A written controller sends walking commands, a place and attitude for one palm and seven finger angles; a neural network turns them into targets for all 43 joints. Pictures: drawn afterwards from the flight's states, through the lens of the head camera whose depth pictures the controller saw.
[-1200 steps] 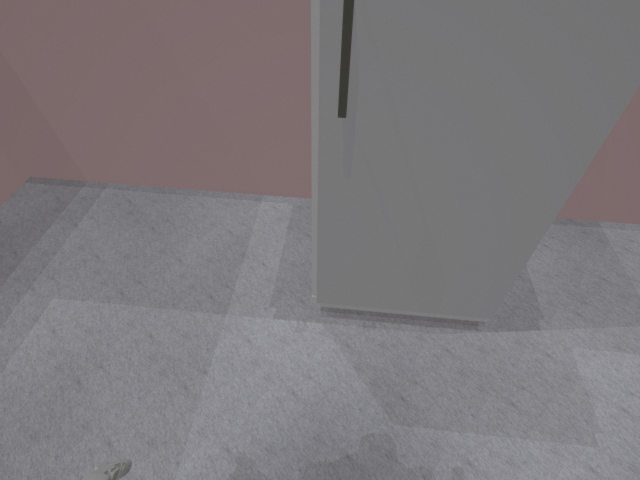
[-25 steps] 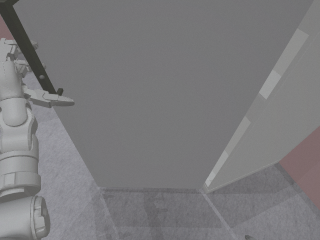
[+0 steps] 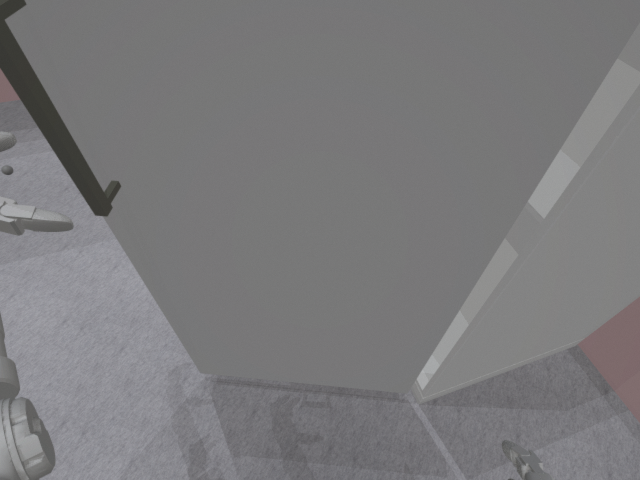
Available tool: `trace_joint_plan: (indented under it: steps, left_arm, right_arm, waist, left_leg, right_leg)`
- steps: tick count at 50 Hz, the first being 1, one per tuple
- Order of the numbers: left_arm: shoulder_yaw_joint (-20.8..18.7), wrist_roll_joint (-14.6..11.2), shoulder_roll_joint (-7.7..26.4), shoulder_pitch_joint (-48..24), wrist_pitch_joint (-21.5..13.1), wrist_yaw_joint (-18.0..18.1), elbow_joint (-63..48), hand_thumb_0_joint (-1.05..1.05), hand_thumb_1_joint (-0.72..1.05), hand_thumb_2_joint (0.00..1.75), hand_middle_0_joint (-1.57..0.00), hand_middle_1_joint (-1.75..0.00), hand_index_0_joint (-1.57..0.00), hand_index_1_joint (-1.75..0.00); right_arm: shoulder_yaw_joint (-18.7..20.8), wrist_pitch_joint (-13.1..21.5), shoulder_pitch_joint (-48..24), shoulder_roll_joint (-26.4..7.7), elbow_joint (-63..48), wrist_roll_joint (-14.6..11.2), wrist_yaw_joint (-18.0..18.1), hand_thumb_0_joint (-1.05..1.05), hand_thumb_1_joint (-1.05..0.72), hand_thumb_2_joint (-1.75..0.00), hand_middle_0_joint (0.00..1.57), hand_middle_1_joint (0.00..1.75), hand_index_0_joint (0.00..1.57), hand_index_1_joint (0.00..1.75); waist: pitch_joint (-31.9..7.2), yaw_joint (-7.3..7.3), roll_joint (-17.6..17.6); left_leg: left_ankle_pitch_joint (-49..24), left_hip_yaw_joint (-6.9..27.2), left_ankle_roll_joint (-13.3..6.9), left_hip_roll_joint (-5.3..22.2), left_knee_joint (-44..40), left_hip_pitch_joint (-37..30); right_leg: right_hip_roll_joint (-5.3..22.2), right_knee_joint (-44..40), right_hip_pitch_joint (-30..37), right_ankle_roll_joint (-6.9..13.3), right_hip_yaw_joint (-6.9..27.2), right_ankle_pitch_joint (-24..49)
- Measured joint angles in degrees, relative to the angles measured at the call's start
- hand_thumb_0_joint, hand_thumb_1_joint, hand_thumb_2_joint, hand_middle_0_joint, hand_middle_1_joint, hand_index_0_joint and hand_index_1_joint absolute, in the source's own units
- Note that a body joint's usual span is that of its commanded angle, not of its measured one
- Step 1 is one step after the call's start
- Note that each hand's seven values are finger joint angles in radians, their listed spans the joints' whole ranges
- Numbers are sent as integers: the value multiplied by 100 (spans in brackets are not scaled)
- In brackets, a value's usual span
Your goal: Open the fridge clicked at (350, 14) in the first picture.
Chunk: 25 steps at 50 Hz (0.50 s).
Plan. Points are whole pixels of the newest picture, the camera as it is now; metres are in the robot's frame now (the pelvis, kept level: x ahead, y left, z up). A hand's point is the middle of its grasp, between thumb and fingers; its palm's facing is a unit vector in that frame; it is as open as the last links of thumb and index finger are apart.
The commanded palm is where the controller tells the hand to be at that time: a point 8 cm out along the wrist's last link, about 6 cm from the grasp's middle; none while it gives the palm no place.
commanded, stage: slip the hand off the handle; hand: left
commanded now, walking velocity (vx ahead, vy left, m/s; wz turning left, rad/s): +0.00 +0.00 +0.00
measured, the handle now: (65, 123) +0.44 +0.32 +0.21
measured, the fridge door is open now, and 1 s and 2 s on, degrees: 66 66 66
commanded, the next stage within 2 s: draw the hand back to the body in 1.58 s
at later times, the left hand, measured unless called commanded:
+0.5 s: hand out of the picture +0.33 +0.38 +0.19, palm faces +0.42 -0.89 -0.15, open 14.7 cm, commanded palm +0.27 +0.41 +0.20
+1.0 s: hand out of the picture +0.24 +0.36 +0.20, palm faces +0.49 -0.85 -0.20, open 14.7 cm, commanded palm +0.20 +0.40 +0.20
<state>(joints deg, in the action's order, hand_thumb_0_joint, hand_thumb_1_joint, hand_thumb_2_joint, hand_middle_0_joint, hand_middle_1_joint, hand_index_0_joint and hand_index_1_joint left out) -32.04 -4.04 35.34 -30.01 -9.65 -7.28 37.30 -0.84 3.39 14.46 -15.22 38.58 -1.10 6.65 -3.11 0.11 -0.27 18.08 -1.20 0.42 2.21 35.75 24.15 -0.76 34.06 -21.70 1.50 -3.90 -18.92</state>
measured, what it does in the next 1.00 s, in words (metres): stands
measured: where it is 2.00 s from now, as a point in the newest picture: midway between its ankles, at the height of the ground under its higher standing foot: outside the picture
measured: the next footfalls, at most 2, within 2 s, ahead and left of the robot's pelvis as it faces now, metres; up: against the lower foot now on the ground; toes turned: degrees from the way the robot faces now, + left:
none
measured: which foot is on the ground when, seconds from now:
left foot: down 0.00-1.00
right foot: down 0.00-1.00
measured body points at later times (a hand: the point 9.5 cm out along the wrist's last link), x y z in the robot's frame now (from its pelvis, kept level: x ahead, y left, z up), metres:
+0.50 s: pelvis +0.00 +0.03 +0.00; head +0.02 +0.04 +0.45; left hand +0.31 +0.43 +0.20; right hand +0.09 -0.24 -0.10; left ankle +0.00 +0.12 -0.73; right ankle -0.02 -0.10 -0.73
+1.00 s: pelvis -0.02 +0.02 +0.00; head -0.03 +0.03 +0.45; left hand +0.21 +0.40 +0.21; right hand +0.19 -0.18 -0.06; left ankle +0.00 +0.12 -0.73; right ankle -0.02 -0.10 -0.73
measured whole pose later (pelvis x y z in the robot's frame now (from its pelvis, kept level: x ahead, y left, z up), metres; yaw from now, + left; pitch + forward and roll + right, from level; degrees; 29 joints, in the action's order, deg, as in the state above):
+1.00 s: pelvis -0.02 +0.02 +0.00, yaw +1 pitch +0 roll -1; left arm -28.7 -9.6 26.3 -4.8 -3.8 -5.7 2.4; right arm -4.5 9.2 9.5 -11.9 36.7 -0.7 8.3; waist -2.1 4.7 -0.2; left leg 16.0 -1.0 -1.4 -0.1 34.1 18.1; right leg 1.4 31.8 -15.0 -0.3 -4.2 -16.7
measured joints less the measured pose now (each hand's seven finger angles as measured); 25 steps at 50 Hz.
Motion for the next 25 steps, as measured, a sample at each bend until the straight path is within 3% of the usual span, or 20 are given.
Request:
trace_joint_plan:
  steps: [7, 14, 17, 21, 25]
  left_arm:
    - [-495, 11, 377, 112, -280, -327, 270, -1, -55, 20, -26, -115, -25, -115]
    - [-648, -106, 751, -113, -375, -764, 772, -1, -55, 20, -26, -115, -25, -115]
    - [-552, -179, 599, 197, -461, -791, 292, -1, -55, 20, -26, -115, -25, -115]
    - [-438, -506, 128, 875, -546, -755, -658, -1, -55, 20, -26, -115, -25, -115]
    - [-523, -726, -210, 1415, -208, -588, -1276, -1, -55, 20, -26, -115, -25, -115]
  right_arm:
    - [31, -111, 254, -27, 31, 11, -18, 1, -91, -90, 21, 30, 21, 30]
    - [66, -186, 453, -87, 136, -26, 46, 1, -91, -90, 21, 30, 21, 30]
    - [121, -199, 523, -113, 96, -6, 38, 1, -91, -90, 21, 30, 21, 30]
    - [143, -177, 523, -95, 31, -22, 19, 1, -91, -90, 21, 30, 21, 30]
    - [76, -106, 411, 34, -63, -53, 24, 1, -91, -90, 21, 30, 21, 30]
  waist:
    - [-18, -51, -1]
    - [-5, -97, 14]
    - [-25, -91, -18]
    - [-103, -88, -71]
    - [-184, -87, -44]
  left_leg:
    - [71, -20, 4, 42, 142, 182]
    - [95, 5, -46, 37, 292, 414]
    - [103, -40, -91, 27, 304, 418]
    - [125, -143, -160, -4, 255, 254]
    - [118, -231, -212, -56, 158, 34]
  right_leg:
    - [-36, 105, -180, 7, 24, -39]
    - [-30, 143, -349, -35, 3, -8]
    - [-20, 105, -345, -70, 49, 30]
    - [14, 34, -204, -142, 150, 60]
    - [66, -15, -29, -201, 236, 69]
